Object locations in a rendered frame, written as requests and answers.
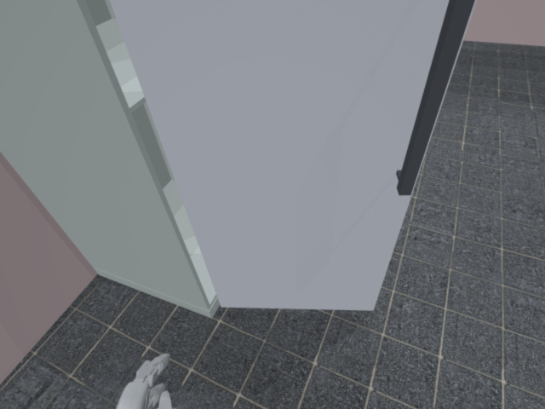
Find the left robot hand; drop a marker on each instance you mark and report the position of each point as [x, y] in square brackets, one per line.
[138, 395]

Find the handle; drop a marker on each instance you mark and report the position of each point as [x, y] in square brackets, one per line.
[450, 38]

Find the fridge door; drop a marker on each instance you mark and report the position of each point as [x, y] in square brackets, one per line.
[284, 123]

